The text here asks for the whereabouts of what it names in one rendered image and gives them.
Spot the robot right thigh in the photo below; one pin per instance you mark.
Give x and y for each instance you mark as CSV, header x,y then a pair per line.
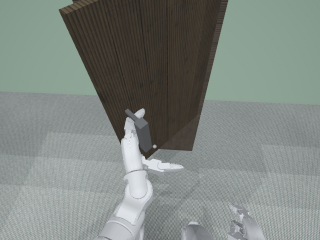
x,y
195,232

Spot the handle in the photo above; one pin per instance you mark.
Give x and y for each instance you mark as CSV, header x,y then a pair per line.
x,y
142,131

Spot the robot left forearm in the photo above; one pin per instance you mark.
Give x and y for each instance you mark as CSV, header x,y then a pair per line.
x,y
127,219

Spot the robot right shin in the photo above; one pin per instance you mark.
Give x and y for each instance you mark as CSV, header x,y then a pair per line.
x,y
193,223

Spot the left robot hand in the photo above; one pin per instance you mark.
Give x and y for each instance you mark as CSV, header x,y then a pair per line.
x,y
131,154

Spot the right robot hand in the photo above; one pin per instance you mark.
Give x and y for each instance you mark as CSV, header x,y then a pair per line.
x,y
248,230

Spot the cupboard door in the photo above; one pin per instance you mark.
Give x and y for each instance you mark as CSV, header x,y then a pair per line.
x,y
145,54

